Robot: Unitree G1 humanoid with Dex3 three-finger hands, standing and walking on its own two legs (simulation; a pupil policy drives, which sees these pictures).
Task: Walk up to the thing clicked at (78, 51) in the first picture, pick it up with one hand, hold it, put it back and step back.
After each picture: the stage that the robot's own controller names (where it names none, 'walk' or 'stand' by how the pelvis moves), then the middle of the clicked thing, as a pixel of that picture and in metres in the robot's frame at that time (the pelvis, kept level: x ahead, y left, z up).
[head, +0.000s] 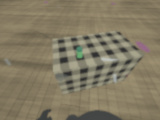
stand; (79, 52) +0.71 +0.14 -0.10
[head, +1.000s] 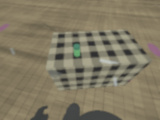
rise first; (76, 50) +0.66 +0.18 -0.07
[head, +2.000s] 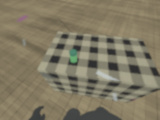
stand; (73, 56) +0.56 +0.17 -0.07
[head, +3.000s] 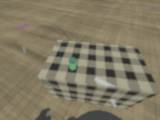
stand; (72, 63) +0.53 +0.18 -0.10
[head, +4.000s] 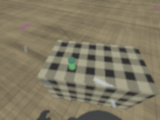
stand; (71, 63) +0.53 +0.19 -0.10
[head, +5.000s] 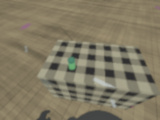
stand; (71, 63) +0.53 +0.20 -0.10
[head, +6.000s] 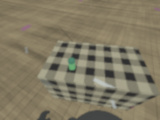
stand; (71, 64) +0.53 +0.20 -0.10
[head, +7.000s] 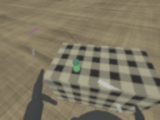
rise first; (76, 65) +0.53 +0.19 -0.10
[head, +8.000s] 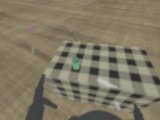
go down; (75, 63) +0.54 +0.19 -0.10
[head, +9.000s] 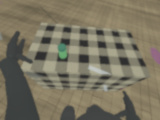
go down; (62, 51) +0.56 +0.18 -0.05
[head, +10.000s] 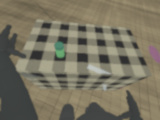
go down; (59, 50) +0.55 +0.19 -0.03
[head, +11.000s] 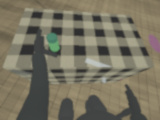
close in; (53, 42) +0.56 +0.20 +0.00
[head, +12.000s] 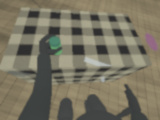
close; (56, 46) +0.53 +0.16 +0.01
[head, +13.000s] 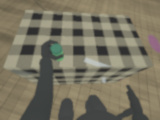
lift; (57, 53) +0.48 +0.16 +0.01
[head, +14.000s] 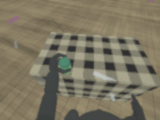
lift; (65, 66) +0.37 +0.17 +0.07
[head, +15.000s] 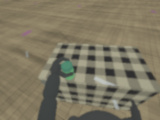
hold; (68, 70) +0.32 +0.15 +0.11
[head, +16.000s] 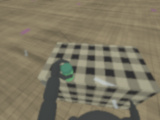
hold; (67, 72) +0.32 +0.16 +0.09
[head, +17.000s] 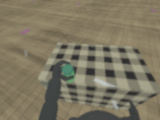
hold; (68, 73) +0.32 +0.15 +0.08
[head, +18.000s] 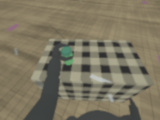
crouch; (67, 56) +0.44 +0.15 +0.11
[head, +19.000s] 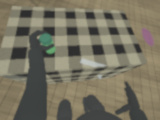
lower; (48, 44) +0.53 +0.19 +0.00
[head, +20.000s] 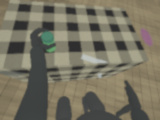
lower; (49, 42) +0.54 +0.18 +0.02
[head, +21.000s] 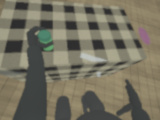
lower; (46, 41) +0.54 +0.18 +0.02
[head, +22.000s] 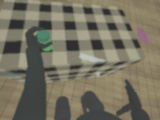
lower; (45, 41) +0.55 +0.19 +0.02
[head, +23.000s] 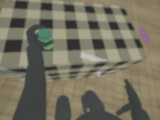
rest; (46, 39) +0.55 +0.18 +0.02
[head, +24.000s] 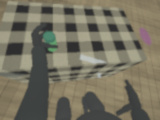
open; (51, 42) +0.55 +0.16 +0.01
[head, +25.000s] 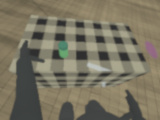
sink last; (63, 49) +0.53 +0.15 -0.02
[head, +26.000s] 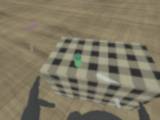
stand; (78, 60) +0.55 +0.15 -0.05
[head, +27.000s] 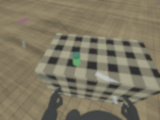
stand; (76, 59) +0.53 +0.14 -0.04
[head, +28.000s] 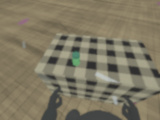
stand; (76, 59) +0.53 +0.15 -0.03
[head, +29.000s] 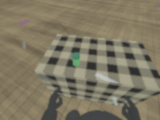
stand; (76, 59) +0.53 +0.15 -0.04
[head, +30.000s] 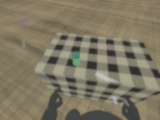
stand; (76, 58) +0.53 +0.14 -0.04
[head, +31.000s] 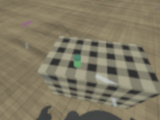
stand; (77, 61) +0.53 +0.14 -0.07
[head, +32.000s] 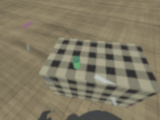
walk; (76, 62) +0.54 +0.15 -0.10
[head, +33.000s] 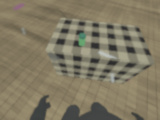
walk; (82, 39) +0.74 +0.11 -0.08
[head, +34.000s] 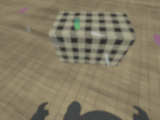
walk; (77, 24) +1.05 +0.23 -0.07
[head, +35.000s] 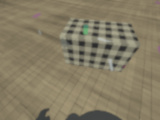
stand; (85, 29) +1.13 +0.13 -0.09
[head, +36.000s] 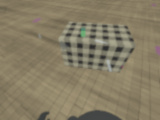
stand; (83, 32) +1.15 +0.15 -0.10
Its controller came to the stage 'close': yes
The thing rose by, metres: 0.21
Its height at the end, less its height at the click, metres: +0.00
